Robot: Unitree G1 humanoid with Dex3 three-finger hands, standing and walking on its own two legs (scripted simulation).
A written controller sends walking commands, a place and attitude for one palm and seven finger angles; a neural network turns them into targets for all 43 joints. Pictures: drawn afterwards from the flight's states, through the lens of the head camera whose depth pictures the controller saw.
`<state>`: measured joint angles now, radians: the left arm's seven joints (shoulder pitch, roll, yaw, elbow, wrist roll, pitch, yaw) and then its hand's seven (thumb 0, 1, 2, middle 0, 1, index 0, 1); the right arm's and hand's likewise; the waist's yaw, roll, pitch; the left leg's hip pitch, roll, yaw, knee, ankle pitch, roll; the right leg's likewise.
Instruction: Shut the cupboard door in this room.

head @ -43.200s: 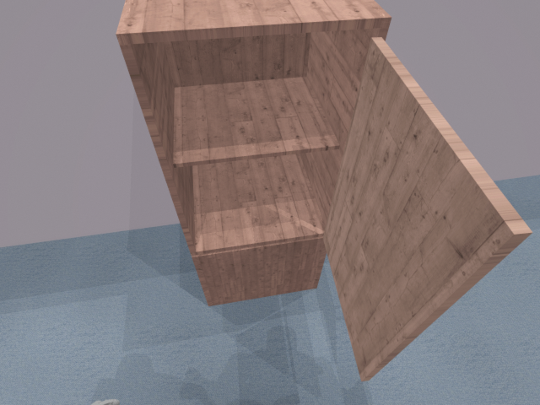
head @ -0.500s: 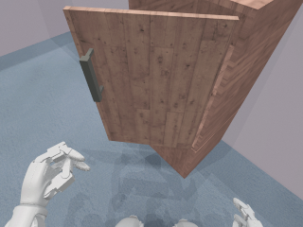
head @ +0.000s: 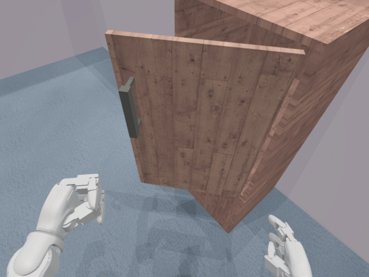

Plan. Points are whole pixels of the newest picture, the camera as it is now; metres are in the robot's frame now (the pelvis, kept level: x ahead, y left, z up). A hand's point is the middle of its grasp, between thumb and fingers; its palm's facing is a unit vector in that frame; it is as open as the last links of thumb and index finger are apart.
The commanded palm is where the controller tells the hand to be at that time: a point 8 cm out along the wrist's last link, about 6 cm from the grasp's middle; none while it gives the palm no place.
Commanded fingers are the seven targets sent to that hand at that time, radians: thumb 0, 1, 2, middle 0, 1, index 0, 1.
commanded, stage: raise the hand and make a fist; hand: left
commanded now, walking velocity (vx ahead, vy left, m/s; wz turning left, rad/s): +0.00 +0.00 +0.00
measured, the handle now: (132, 108) +0.47 +0.18 +0.10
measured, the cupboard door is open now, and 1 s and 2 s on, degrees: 40 40 40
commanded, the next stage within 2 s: bring the fist close to the handle in 0.46 s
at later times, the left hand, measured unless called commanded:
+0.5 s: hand (106, 201) +0.22 +0.16 +0.11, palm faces -0.04 -1.00 -0.05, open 3.1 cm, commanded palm +0.20 +0.21 +0.10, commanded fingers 0.00 0.90 0.90 -1.30 -1.50 -1.30 -1.50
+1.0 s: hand (123, 171) +0.29 +0.15 +0.10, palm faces -0.10 -1.00 -0.02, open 3.1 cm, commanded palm +0.27 +0.21 +0.10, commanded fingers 0.00 0.90 0.90 -1.30 -1.50 -1.30 -1.50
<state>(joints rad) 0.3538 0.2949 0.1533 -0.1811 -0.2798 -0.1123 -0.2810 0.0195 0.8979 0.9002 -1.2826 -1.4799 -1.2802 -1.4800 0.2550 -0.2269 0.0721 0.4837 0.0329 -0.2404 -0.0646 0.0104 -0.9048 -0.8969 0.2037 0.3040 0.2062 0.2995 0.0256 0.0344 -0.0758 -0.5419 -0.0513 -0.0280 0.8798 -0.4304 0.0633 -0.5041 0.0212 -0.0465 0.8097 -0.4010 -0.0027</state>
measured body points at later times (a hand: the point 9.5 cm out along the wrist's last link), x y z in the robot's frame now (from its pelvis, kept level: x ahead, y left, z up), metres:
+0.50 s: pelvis +0.00 -0.03 +0.00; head +0.01 -0.03 +0.45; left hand +0.22 +0.22 +0.11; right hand +0.17 -0.26 -0.06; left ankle +0.01 +0.07 -0.70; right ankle +0.01 -0.12 -0.70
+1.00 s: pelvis +0.00 -0.03 +0.01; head +0.02 -0.04 +0.46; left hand +0.29 +0.21 +0.11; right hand +0.16 -0.27 -0.07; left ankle +0.01 +0.07 -0.70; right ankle +0.01 -0.12 -0.70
